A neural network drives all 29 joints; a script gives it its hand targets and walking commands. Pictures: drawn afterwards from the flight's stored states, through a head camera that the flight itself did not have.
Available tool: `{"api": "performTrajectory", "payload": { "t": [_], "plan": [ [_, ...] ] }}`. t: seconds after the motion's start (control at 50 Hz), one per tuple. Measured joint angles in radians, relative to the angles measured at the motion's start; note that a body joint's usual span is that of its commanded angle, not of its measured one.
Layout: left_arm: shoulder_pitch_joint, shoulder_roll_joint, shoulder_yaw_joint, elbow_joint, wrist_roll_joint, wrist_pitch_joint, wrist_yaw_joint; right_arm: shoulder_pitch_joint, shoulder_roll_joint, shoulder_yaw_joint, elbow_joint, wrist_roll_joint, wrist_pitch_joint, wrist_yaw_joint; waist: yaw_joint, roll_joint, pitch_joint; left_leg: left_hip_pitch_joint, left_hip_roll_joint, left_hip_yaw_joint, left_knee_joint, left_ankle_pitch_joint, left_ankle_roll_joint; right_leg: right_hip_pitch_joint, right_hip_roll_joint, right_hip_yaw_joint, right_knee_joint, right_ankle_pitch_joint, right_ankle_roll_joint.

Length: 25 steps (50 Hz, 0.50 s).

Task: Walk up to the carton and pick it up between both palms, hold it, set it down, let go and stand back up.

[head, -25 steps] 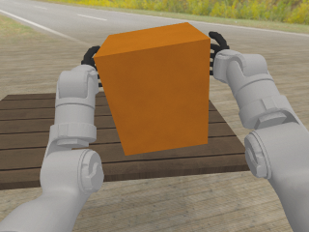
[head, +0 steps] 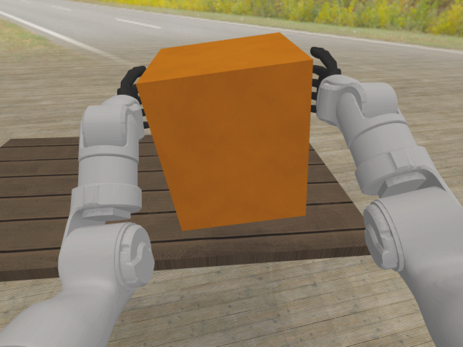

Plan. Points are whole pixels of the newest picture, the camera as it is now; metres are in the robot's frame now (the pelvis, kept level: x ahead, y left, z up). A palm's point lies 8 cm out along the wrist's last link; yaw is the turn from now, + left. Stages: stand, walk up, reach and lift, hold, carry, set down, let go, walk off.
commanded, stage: hold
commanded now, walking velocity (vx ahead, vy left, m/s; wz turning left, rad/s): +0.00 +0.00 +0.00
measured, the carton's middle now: (231, 130) +0.40 +0.00 +0.27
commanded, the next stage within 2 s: none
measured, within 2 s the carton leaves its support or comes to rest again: neither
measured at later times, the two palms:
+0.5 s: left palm (128, 109) +0.38 +0.16 +0.32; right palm (326, 91) +0.37 -0.14 +0.35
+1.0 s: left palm (131, 112) +0.38 +0.16 +0.32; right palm (326, 93) +0.37 -0.14 +0.34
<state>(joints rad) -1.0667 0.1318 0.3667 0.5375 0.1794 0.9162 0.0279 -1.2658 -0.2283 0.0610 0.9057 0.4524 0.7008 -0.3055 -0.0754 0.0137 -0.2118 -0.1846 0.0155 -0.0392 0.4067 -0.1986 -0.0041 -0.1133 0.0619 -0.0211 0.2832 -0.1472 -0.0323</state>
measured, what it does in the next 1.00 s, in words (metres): stands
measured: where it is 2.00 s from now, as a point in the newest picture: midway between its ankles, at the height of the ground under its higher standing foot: outside the picture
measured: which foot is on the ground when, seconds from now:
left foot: down 0.00-1.00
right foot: down 0.00-1.00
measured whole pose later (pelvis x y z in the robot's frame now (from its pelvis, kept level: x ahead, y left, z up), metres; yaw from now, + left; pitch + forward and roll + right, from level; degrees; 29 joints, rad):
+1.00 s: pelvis +0.00 +0.00 +0.00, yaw +0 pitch -1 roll -2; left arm -1.05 0.12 0.37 0.53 0.19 0.91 0.04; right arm -1.26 -0.24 0.07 0.91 0.46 0.70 -0.30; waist -0.07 0.02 -0.22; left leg -0.19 0.01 -0.05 0.41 -0.21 0.00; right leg -0.11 0.07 0.00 0.28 -0.15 -0.03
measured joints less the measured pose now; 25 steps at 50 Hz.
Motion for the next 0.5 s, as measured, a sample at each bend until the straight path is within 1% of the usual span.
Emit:
{"api": "performTrajectory", "payload": {
  "t": [0.2, 0.5],
  "plan": [
    [-0.006, -0.005, 0.005, 0.017, 0.007, -0.005, -0.001, -0.014, -0.002, -0.011, 0.025, -0.004, 0.0, 0.004, 0.0, 0.002, -0.004, -0.002, -0.004, 0.002, 0.001, 0.001, 0.004, -0.004, -0.003, 0.008, 0.004, 0.001, 0.004],
    [-0.029, -0.003, 0.002, 0.057, 0.008, -0.016, 0.004, -0.035, -0.007, -0.014, 0.068, -0.011, -0.006, 0.016, 0.01, 0.003, -0.011, -0.009, -0.008, -0.001, 0.001, 0.002, 0.007, -0.012, -0.003, 0.014, 0.004, 0.002, 0.007]
  ]
}}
